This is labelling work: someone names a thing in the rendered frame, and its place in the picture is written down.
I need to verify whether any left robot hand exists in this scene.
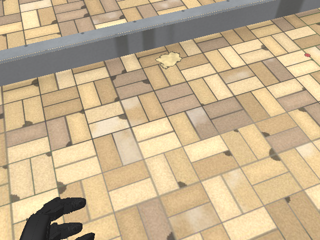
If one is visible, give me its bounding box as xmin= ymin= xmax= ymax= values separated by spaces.
xmin=19 ymin=197 xmax=95 ymax=240

